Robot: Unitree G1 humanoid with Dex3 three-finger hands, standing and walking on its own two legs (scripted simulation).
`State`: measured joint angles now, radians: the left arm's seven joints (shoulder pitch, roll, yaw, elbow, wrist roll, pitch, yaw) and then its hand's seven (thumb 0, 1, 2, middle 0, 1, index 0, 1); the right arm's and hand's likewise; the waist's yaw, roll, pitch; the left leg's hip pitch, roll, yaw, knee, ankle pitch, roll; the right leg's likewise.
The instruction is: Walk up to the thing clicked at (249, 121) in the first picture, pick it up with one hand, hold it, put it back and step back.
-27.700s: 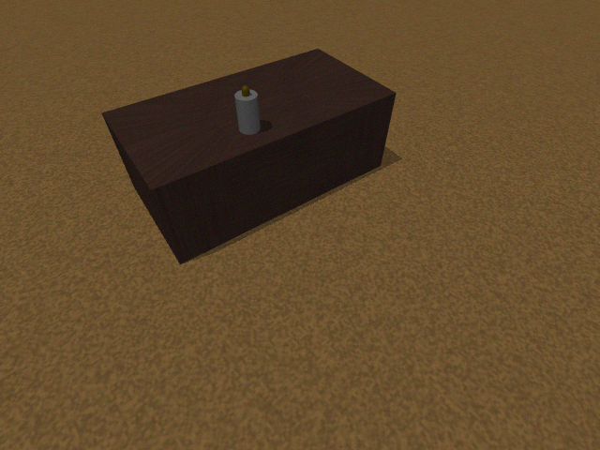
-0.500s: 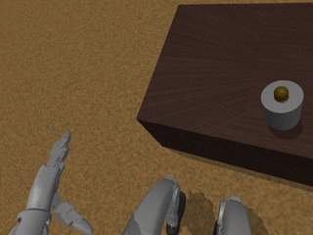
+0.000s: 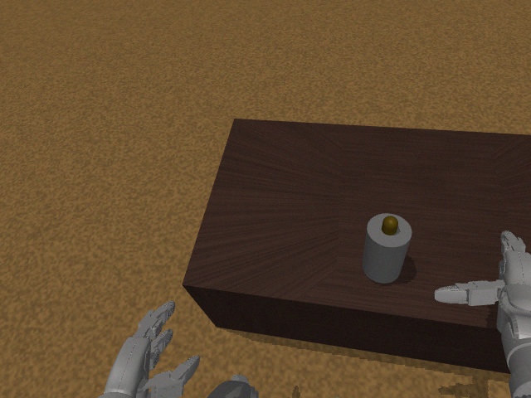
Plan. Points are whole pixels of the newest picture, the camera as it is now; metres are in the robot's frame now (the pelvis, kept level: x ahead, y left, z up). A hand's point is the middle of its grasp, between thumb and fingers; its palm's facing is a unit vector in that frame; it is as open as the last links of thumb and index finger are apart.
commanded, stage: home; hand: right
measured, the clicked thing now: (385, 244) +0.47 -0.18 -0.19
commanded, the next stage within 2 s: none
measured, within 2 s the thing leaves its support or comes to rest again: rests again in 0.74 s
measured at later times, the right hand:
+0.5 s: hand out of the picture +0.15 -0.16 -0.05, palm faces +0.15 +0.96 -0.23, open 17.3 cm
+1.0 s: hand out of the picture +0.15 -0.16 -0.04, palm faces +0.15 +0.95 -0.27, open 17.5 cm
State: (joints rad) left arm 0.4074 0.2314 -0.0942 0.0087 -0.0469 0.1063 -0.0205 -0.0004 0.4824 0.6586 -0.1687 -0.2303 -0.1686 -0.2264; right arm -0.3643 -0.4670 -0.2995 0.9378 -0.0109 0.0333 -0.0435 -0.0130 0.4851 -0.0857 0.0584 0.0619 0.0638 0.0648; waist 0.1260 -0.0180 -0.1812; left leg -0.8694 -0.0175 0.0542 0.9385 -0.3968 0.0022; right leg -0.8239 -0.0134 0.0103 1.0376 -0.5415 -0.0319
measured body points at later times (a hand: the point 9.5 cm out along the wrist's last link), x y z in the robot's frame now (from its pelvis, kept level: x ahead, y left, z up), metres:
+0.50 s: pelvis +0.00 +0.02 +0.02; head +0.02 +0.02 +0.47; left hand +0.16 +0.25 -0.05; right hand +0.14 -0.21 -0.03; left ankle +0.03 +0.13 -0.67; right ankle -0.03 -0.09 -0.67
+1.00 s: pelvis -0.01 +0.03 +0.02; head +0.01 +0.03 +0.47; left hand +0.16 +0.26 -0.05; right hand +0.14 -0.21 -0.02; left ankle +0.03 +0.13 -0.67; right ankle -0.03 -0.09 -0.67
